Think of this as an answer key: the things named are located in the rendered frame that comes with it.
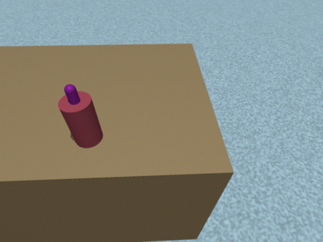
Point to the bottle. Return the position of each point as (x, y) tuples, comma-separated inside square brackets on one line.
[(79, 113)]

